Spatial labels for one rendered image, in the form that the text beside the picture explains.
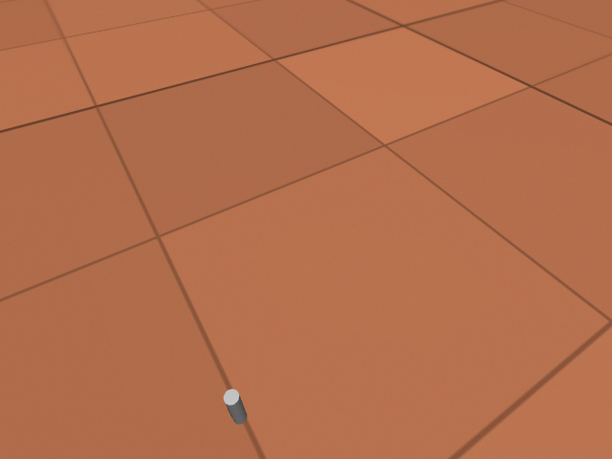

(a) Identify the can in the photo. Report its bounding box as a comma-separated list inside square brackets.
[224, 389, 247, 425]

